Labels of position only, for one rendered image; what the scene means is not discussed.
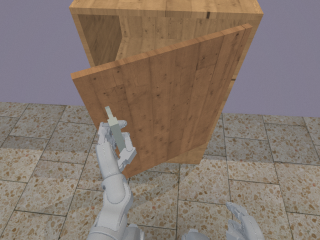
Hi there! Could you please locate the left robot shin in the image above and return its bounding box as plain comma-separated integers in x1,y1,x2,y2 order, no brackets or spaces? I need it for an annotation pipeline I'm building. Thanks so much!
128,223,138,228

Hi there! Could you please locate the robot left forearm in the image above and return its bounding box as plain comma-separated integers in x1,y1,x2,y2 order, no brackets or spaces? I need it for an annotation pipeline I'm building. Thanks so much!
86,173,134,240

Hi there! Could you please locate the cupboard door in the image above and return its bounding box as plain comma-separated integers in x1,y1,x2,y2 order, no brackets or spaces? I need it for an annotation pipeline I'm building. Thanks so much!
70,23,253,179

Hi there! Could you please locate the left robot hand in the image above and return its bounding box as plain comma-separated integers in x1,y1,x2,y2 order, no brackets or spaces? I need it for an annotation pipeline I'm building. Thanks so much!
95,120,137,180

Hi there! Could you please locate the right robot hand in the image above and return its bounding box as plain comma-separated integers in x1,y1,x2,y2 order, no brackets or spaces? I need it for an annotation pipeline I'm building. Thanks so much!
225,201,265,240

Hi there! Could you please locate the robot left thigh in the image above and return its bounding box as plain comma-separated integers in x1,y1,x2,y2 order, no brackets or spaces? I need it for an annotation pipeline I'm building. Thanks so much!
122,226,145,240

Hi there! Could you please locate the handle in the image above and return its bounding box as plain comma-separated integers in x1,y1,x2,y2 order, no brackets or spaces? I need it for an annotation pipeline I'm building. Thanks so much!
105,106,126,153

